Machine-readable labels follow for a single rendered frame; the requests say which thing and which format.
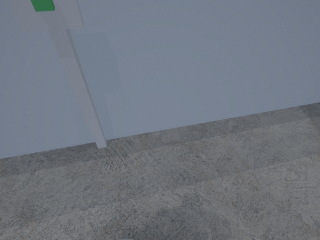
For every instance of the panel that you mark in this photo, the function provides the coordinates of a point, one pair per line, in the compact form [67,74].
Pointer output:
[67,15]

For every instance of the button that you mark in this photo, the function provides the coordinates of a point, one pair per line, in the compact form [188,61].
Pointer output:
[43,5]

